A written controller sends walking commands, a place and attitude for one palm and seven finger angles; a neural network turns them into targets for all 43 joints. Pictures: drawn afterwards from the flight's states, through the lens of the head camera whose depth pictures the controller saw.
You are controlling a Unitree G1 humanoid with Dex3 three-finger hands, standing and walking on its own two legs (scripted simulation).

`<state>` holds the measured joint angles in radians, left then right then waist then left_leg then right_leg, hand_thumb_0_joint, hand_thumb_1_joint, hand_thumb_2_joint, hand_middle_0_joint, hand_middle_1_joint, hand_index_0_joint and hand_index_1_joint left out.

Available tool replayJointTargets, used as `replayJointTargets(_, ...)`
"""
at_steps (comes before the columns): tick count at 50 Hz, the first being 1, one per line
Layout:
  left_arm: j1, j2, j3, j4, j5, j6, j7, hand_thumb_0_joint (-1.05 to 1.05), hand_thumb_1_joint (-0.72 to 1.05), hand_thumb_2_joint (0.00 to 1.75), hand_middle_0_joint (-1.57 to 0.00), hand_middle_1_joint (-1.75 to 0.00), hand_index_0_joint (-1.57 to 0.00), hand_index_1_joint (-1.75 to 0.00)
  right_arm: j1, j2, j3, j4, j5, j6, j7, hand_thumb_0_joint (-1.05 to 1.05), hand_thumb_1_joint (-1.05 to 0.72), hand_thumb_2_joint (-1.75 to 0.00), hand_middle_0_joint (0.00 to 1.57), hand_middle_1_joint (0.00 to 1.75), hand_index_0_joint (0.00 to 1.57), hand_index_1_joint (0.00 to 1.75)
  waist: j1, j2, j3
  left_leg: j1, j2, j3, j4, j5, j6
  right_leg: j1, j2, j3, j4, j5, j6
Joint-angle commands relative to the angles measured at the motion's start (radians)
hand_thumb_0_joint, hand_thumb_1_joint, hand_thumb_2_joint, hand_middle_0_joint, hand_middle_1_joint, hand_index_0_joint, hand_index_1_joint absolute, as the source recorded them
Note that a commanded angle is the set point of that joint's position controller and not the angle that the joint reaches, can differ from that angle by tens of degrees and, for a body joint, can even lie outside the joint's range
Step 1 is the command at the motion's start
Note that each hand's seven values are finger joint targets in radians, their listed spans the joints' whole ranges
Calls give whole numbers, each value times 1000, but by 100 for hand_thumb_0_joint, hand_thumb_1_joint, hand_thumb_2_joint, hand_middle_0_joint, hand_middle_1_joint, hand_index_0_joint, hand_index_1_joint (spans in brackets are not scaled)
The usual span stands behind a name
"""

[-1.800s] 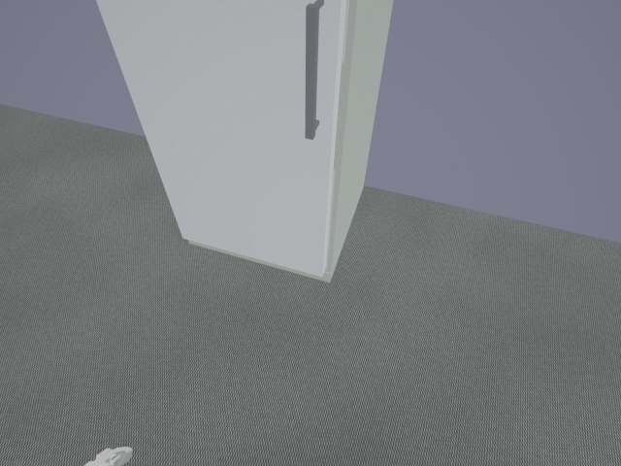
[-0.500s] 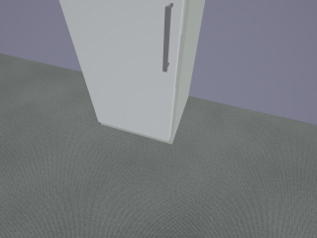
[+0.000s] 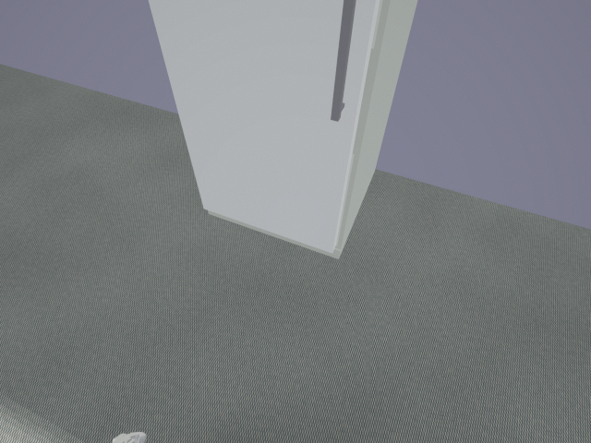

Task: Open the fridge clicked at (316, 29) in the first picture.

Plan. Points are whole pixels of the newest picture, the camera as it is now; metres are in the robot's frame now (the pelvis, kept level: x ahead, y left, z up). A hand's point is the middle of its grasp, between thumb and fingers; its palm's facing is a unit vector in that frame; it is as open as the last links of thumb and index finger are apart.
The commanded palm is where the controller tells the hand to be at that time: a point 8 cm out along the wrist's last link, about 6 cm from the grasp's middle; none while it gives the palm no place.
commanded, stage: walk to a spot facing it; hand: right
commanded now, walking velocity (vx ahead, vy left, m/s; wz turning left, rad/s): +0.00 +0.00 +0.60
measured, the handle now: (345, 59) +0.86 -0.08 +0.10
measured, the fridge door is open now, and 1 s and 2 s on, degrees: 0 0 0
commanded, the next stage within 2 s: none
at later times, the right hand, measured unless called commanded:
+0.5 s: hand out of the picture +0.06 -0.18 -0.16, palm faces -0.18 +0.96 -0.23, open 7.4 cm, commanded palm none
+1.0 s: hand out of the picture +0.14 -0.23 -0.17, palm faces -0.50 +0.84 -0.19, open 7.4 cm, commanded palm none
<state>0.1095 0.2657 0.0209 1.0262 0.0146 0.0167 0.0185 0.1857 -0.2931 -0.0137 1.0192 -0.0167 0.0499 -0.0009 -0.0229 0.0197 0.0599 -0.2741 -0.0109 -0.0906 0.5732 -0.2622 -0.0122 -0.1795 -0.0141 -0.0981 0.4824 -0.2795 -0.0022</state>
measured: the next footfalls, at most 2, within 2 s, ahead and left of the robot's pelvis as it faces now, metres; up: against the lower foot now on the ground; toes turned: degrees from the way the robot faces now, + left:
right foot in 0.64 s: +0.04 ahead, -0.12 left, +0.00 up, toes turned +20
left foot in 1.28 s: -0.12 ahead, +0.04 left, +0.00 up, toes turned +53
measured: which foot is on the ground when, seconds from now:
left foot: down 0.00-0.64, up 0.66-1.00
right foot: down 0.00-0.12, up 0.14-0.62, down 0.64-1.00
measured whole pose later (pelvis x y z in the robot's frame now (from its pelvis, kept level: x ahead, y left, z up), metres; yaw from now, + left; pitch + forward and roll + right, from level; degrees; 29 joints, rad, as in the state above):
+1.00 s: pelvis -0.03 -0.09 +0.01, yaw +34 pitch -1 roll +3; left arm 0.29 0.16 0.03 0.94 0.02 0.00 0.03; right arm 0.23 -0.27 -0.10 0.94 -0.03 0.10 0.03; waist 0.00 0.04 0.04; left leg -0.47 0.05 -0.04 1.10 -0.33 -0.11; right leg -0.17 -0.06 -0.24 0.45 -0.26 -0.08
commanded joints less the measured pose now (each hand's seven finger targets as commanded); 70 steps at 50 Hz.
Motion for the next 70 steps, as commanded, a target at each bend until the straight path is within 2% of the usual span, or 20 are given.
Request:
replayJointTargets(1, 7, 201, 58, -86, 1, -15, 17, 0, 90, 90, -20, -30, -20, -30, 19, -90, -50, -112, -1, 2, 5, 0, -90, -90, 20, 30, 20, 30, 13, -194, -43, -116, 30, 55, 316, -232, -5, 15, -361, 204, -136, 377, -171)
replayJointTargets(5, -78, 178, 69, -134, 2, -4, 12, 0, 90, 90, -20, -30, -20, -30, 193, -97, -72, -96, -11, -13, 14, 0, -90, -90, 20, 30, 20, 30, -85, -24, -73, 108, 71, 50, -33, 87, 3, -140, -237, 13, 197, 193, -35)
replayJointTargets(6, -36, 90, 57, -157, -3, 5, 9, 0, 90, 90, -20, -30, -20, -30, 208, -195, -91, -102, -26, -31, -1, 0, -90, -90, 20, 30, 20, 30, -72, 334, -53, 139, 274, -308, -237, 313, 46, -324, -59, -59, 470, -203, 48)
replayJointTargets(7, -44, 80, 53, -180, -5, 11, 9, 0, 90, 90, -20, -30, -20, -30, 206, -219, -88, -114, -10, -29, -12, 0, -90, -90, 20, 30, 20, 30, -62, 334, -44, 79, 367, -480, -301, 440, 134, -365, -4, 60, 609, -329, 51)
replayJointTargets(9, -31, 91, 61, -161, -5, 13, 4, 0, 90, 90, -20, -30, -20, -30, 118, -171, -93, -150, -6, -29, -18, 0, -90, -90, 20, 30, 20, 30, -24, 207, -44, 47, 298, -405, -319, 156, 169, -382, -46, 137, 684, -200, 39)
replayJointTargets(14, 0, 73, 61, -134, 0, 10, 7, 0, 90, 90, -20, -30, -20, -30, 113, -111, -84, -153, 2, -44, -15, 0, -90, -90, 20, 30, 20, 30, -5, 75, -117, 146, 207, -274, -239, 341, 148, -371, -52, 131, 648, -63, 70)
replayJointTargets(25, -32, 52, 55, -179, -9, -1, 17, 0, 90, 90, -20, -30, -20, -30, 121, -128, -103, -156, -12, -25, -10, 0, -90, -90, 20, 30, 20, 30, -30, 135, -133, 129, 178, -375, -231, 313, 193, -265, -11, 114, 347, -145, 67)
replayJointTargets(30, 131, 61, 57, -150, -20, -20, 27, 0, 90, 90, -20, -30, -20, -30, 15, -130, -104, -190, -6, -11, -9, 0, -90, -90, 20, 30, 20, 30, 48, 141, -153, -77, 104, -370, -158, 251, 106, 65, 15, 101, -38, -2, 32)
replayJointTargets(32, 156, 207, 80, -163, -3, -35, 32, 0, 90, 90, -20, -30, -20, -30, 21, -27, -86, -224, 8, -6, 8, 0, -90, -90, 20, 30, 20, 30, 59, -318, -130, -402, -118, -92, 194, -240, -8, 229, -368, 487, -274, -22, -59)
replayJointTargets(33, 121, 228, 79, -185, -1, -25, 31, 0, 90, 90, -20, -30, -20, -30, -7, -66, -100, -224, -10, -3, 7, 0, -90, -90, 20, 30, 20, 30, 58, -264, -66, -380, -64, -38, 403, -298, -39, 51, -481, 540, -274, 23, -129)
replayJointTargets(36, -33, 113, 43, -227, 6, -34, 33, 0, 90, 90, -20, -30, -20, -30, 74, -88, -121, -165, -24, 13, 28, 0, -90, -90, 20, 30, 20, 30, -34, -133, -6, -290, -22, -12, 683, -112, -61, -126, -299, 285, -255, 54, -101)
replayJointTargets(39, 34, 94, 44, -208, 2, -39, 32, 0, 90, 90, -20, -30, -20, -30, 81, -49, -107, -156, -19, 19, 35, 0, -90, -90, 20, 30, 20, 30, -17, -160, -20, -350, -7, 28, 722, -30, -79, -11, -224, 148, -221, 120, -78)
replayJointTargets(50, 223, 101, 68, -125, 4, -40, 30, 0, 90, 90, -20, -30, -20, -30, -49, -17, -90, -180, -7, 25, 33, 0, -90, -90, 20, 30, 20, 30, 63, -166, -30, -336, 77, 86, 461, -123, -87, 152, -352, 100, -206, 262, -143)
replayJointTargets(55, 239, 115, 77, -96, 13, -39, 18, 0, 90, 90, -20, -30, -20, -30, -94, 9, -83, -193, -11, 19, 44, 0, -90, -90, 20, 30, 20, 30, 83, -169, -49, -232, 90, 144, 297, -167, -52, 94, -392, 58, -246, -53, -136)
replayJointTargets(62, 206, 135, 82, -77, 22, -37, 0, 0, 90, 90, -20, -30, -20, -30, 17, 15, -91, -158, -12, -12, 43, 0, -90, -90, 20, 30, 20, 30, 11, -86, -82, 111, 29, 243, -68, -116, 21, -69, -389, -53, -102, -277, -48)
replayJointTargets(63, 197, 113, 75, -86, 16, -34, -7, 0, 90, 90, -20, -30, -20, -30, 113, -28, -100, -125, -13, -25, 35, 0, -90, -90, 20, 30, 20, 30, -35, 22, -114, 282, 79, 180, -175, -120, 51, -181, -336, -137, 84, -267, 0)
replayJointTargets(64, 169, 41, 53, -135, 3, -30, -18, 0, 90, 90, -20, -30, -20, -30, 206, -144, -117, -98, -20, -42, 20, 0, -90, -90, 20, 30, 20, 30, -84, 321, -119, 453, 316, -219, -336, -353, 151, -477, -198, -206, 396, -370, 57)
replayJointTargets(65, 36, 52, 45, -199, 18, -28, -25, 0, 90, 90, -20, -30, -20, -30, 276, -185, -122, -79, -2, -41, 0, 0, -90, -90, 20, 30, 20, 30, -126, 323, -39, 377, 422, -475, -424, -308, 225, -637, -121, -84, 578, -361, 68)
replayJointTargets(66, 16, 64, 55, -206, 21, -28, -30, 0, 90, 90, -20, -30, -20, -30, 250, -160, -117, -87, 0, -44, -9, 0, -90, -90, 20, 30, 20, 30, -95, 170, 11, 343, 412, -388, -429, -309, 237, -666, -144, 4, 633, -251, 57)
replayJointTargets(70, 84, 57, 68, -149, 24, -34, -40, 0, 90, 90, -20, -30, -20, -30, 119, -58, -81, -110, -2, -89, -7, 0, -90, -90, 20, 30, 20, 30, 9, 107, 73, 189, 262, -151, -396, -32, 167, -556, -160, 41, 615, -8, 77)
